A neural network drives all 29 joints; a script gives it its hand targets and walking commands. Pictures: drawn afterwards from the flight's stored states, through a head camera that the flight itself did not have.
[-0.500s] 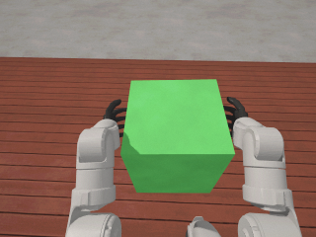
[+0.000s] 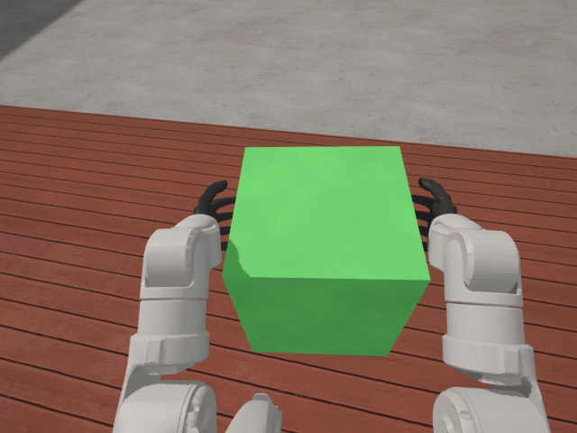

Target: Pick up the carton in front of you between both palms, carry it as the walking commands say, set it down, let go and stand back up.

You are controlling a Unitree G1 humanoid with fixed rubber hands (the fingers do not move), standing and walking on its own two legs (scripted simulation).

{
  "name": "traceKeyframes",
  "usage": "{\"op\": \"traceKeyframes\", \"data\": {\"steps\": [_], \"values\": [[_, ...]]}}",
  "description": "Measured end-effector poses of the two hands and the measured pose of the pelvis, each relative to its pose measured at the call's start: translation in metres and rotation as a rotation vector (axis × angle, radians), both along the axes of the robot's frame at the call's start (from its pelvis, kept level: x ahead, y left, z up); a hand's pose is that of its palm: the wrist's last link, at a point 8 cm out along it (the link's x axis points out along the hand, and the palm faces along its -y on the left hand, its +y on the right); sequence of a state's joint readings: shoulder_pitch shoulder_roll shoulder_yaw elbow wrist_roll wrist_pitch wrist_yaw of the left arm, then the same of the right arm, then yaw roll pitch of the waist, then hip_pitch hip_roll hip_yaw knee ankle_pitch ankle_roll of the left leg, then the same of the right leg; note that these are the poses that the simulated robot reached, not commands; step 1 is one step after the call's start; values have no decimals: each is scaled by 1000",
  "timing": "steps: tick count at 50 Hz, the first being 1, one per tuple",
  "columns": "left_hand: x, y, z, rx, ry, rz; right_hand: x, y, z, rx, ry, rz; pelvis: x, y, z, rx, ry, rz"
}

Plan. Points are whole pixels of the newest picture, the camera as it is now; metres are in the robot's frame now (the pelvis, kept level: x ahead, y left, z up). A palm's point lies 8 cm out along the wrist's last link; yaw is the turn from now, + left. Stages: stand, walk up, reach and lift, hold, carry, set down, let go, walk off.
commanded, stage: carry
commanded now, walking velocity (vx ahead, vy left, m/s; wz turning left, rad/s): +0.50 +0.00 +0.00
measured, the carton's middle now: (320, 257) +0.37 +0.02 +0.02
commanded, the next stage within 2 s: none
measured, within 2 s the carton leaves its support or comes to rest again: neither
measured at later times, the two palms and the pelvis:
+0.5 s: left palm (265, 122) +0.67 +0.15 +0.03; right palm (421, 128) +0.65 -0.15 +0.04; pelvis +0.30 +0.03 -0.05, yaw -1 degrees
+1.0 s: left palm (281, 65) +0.95 +0.15 +0.00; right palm (399, 61) +0.97 -0.15 +0.00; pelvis +0.60 -0.01 -0.10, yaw +0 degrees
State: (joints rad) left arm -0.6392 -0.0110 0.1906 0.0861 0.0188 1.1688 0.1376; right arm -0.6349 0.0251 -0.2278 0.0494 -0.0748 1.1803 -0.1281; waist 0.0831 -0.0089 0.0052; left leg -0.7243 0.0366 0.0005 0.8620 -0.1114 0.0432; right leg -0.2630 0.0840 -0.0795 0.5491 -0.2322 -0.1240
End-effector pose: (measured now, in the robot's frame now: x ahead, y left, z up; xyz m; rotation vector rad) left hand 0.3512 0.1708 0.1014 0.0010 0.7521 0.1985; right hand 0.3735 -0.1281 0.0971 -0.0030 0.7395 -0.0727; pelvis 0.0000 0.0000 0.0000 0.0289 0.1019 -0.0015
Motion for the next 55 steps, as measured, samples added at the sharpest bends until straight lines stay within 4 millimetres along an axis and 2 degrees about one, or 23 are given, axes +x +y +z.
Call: {"op": "traceKeyframes", "data": {"steps": [3,6,9,11,16,19,23,28,32,35,37,41,44,49,55], "values": [[44,2,5,1,-42,-11,39,2,4,6,-41,-16,40,6,-6,-12,1,-7],[91,7,2,-3,-75,-22,82,7,2,2,-75,-27,87,13,-23,-30,-8,-16],[141,9,-12,-16,-101,-54,124,9,-7,-27,-100,-47,138,19,-51,-50,-30,-26],[169,6,-29,-29,-74,-77,145,6,-19,-54,-75,-60,159,21,-59,-24,-30,-21],[218,-9,-59,-8,57,-147,177,-10,-53,-49,58,-112,209,33,-56,-46,-25,-19],[250,-16,-67,-12,74,-163,204,-16,-60,-49,75,-130,238,35,-52,-54,-17,-24],[295,-20,-69,-26,48,-158,249,-20,-59,-47,49,-142,280,33,-50,-58,-7,-23],[356,-25,-61,-35,-24,-136,317,-26,-48,-43,-23,-131,343,23,-55,-48,-4,-12],[415,-34,-54,-28,-93,-123,380,-34,-43,-42,-92,-113,403,11,-75,-27,-14,1],[458,-38,-58,1,-130,-104,431,-39,-51,-31,-131,-80,451,3,-104,-10,-32,8],[479,-36,-69,21,-104,-92,459,-37,-64,-22,-105,-59,471,-1,-112,-31,-32,2],[505,-27,-94,8,9,-51,499,-28,-86,-39,7,-10,510,-13,-110,-16,-31,3],[530,-22,-103,5,49,-30,530,-23,-96,-36,47,8,539,-17,-106,-9,-25,9],[586,-18,-103,7,37,-14,587,-19,-101,-15,36,6,591,-16,-101,-2,-11,5],[670,-12,-94,9,-35,-26,664,-12,-94,0,-36,-19,667,-5,-108,-17,-3,-10]]}}
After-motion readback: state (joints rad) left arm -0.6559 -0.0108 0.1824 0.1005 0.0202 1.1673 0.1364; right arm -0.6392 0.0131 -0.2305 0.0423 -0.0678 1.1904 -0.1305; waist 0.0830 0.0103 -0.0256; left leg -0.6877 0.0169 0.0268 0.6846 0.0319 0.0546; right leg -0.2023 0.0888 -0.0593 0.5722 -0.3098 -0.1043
